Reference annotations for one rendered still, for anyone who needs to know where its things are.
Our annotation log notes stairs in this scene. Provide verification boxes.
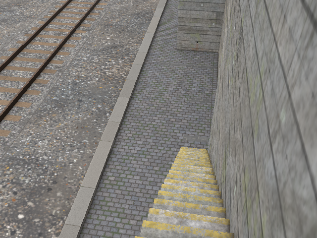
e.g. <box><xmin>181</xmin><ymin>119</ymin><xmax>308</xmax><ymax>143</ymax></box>
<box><xmin>135</xmin><ymin>147</ymin><xmax>235</xmax><ymax>238</ymax></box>

